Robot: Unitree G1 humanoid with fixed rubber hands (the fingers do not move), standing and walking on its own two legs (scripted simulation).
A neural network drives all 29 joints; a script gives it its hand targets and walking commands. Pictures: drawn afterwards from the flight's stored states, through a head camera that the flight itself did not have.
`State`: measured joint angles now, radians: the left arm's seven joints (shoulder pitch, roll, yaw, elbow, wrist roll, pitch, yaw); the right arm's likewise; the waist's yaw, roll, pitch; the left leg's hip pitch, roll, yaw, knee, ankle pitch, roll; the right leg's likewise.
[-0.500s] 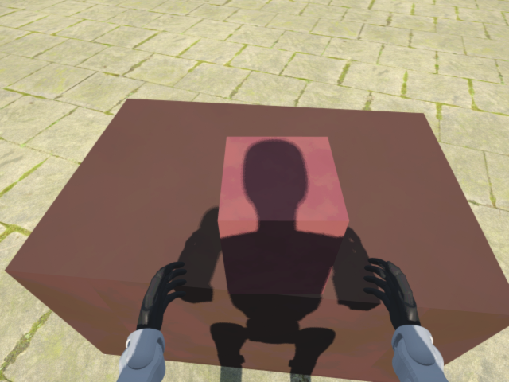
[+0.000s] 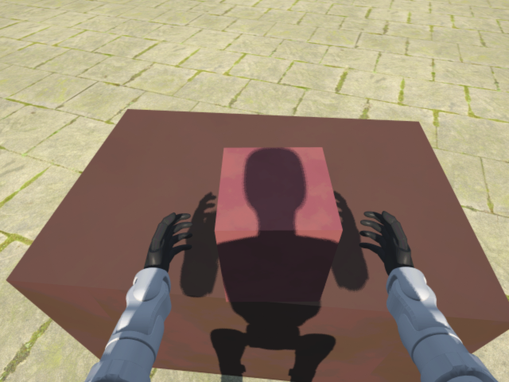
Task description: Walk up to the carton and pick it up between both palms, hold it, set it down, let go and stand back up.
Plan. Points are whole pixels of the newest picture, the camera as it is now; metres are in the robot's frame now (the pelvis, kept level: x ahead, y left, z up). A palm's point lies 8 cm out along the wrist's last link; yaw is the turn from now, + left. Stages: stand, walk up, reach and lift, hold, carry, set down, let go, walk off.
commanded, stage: reach and lift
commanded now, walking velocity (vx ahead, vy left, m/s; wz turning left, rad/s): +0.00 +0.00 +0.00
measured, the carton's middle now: (273, 226) +0.45 -0.01 -0.04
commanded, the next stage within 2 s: none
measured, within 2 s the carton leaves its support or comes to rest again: neither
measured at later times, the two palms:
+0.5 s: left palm (165, 203) +0.40 +0.17 +0.10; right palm (394, 204) +0.39 -0.20 +0.10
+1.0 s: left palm (165, 158) +0.45 +0.17 +0.15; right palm (398, 159) +0.44 -0.21 +0.15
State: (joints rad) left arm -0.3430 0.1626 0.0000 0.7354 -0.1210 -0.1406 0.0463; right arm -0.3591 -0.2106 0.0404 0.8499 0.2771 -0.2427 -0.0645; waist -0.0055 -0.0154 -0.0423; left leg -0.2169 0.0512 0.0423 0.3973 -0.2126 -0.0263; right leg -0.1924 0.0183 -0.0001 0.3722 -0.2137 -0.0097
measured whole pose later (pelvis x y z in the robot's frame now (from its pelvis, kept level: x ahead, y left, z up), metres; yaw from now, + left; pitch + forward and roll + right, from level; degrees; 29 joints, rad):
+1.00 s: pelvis -0.01 +0.00 +0.00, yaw -1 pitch +12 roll -1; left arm -1.03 0.27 0.02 1.06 -0.20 0.18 0.09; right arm -1.03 -0.32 0.06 1.14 0.39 0.10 -0.10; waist -0.01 0.00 -0.15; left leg -0.44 0.07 0.03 0.43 -0.19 -0.03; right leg -0.40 0.04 0.00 0.36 -0.16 -0.01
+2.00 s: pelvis -0.02 +0.00 -0.04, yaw +0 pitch +29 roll -1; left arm -1.07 0.18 0.03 1.52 -0.20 -0.43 0.08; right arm -1.02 -0.19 0.00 1.38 0.26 -0.35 -0.09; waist -0.01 0.02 -0.27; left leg -0.94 0.06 0.00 0.69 -0.25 -0.03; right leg -0.92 0.03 -0.03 0.66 -0.25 -0.02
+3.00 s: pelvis +0.01 +0.00 +0.00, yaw +0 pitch +16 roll -1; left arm -0.78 -0.08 0.56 1.10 0.45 -0.34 0.09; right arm -0.71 0.08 -0.70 1.03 -0.54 -0.40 -0.05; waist -0.02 -0.01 -0.08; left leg -0.47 0.05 0.04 0.36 -0.17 -0.02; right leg -0.45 0.01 -0.04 0.32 -0.16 -0.01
